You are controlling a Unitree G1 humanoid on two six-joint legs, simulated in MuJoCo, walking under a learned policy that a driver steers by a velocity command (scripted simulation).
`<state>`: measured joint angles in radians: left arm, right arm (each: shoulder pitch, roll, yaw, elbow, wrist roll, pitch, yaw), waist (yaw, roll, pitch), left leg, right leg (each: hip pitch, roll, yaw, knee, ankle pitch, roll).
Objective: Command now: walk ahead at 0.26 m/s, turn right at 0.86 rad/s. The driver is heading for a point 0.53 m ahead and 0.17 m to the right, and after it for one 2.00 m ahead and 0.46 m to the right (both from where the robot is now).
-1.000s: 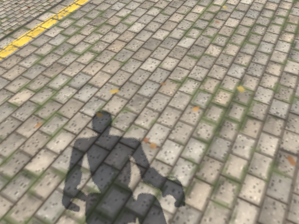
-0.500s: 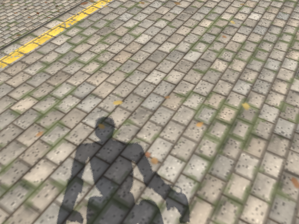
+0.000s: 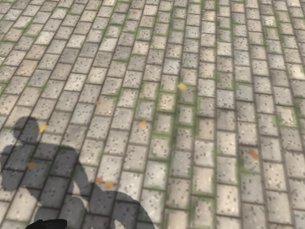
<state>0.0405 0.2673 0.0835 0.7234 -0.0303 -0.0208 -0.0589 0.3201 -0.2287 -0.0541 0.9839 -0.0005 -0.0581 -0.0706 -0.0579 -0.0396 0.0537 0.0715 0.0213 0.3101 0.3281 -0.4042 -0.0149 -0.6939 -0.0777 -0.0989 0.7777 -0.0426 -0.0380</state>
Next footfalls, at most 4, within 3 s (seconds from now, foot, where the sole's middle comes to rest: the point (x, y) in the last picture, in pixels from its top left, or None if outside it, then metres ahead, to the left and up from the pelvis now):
0.08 right None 0.23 -0.08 -0.77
0.54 left None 0.37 0.08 -0.77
0.94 right None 0.15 -0.07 -0.77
1.22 left None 0.35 0.07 -0.77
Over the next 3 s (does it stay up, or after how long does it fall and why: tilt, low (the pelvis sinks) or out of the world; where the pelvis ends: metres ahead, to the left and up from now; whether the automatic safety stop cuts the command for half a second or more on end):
stays up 0.37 -0.12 0.00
